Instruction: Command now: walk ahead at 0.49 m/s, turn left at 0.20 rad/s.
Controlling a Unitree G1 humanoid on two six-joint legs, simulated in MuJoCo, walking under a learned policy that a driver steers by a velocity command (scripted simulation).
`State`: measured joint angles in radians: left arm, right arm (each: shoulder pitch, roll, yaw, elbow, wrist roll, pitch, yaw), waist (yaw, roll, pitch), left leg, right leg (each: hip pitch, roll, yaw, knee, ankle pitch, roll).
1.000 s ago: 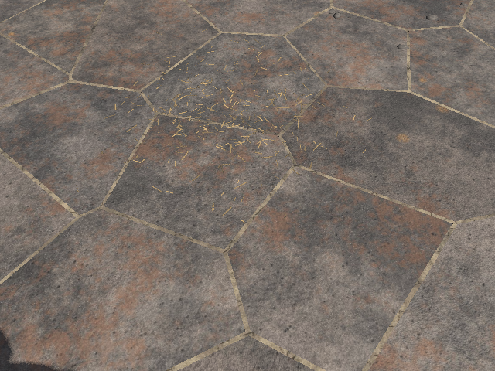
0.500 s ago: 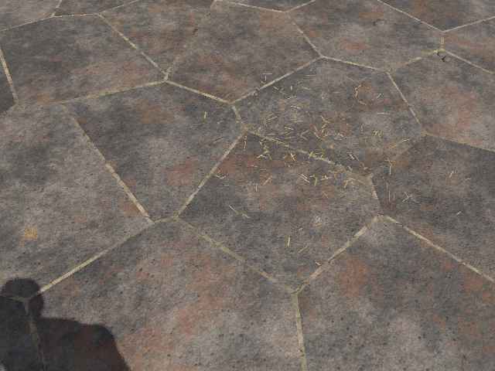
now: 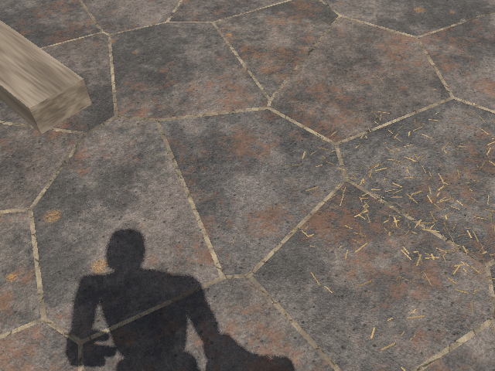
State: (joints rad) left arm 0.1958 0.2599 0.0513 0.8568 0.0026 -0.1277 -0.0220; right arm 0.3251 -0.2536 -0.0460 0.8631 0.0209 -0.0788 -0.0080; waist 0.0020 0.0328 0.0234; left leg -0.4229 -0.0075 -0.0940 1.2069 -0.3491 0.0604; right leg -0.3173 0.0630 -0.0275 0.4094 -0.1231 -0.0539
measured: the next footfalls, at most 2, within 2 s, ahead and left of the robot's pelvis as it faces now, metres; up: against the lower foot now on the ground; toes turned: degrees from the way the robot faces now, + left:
left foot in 0.36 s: +0.36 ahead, +0.16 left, +0.00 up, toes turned +3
right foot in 0.94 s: +0.65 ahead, -0.08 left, +0.00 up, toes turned -15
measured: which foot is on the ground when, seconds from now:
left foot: up 0.00-0.34, down 0.36-0.94, up 0.96-1.00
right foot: down 0.00-0.38, up 0.40-0.92, down 0.94-1.00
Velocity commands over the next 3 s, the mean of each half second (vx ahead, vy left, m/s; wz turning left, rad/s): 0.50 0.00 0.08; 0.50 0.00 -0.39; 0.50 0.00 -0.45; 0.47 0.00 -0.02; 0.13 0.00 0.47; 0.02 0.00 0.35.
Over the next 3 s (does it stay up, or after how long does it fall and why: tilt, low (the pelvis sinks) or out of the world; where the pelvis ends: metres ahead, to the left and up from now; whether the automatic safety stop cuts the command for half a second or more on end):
stays up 1.14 -0.25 0.00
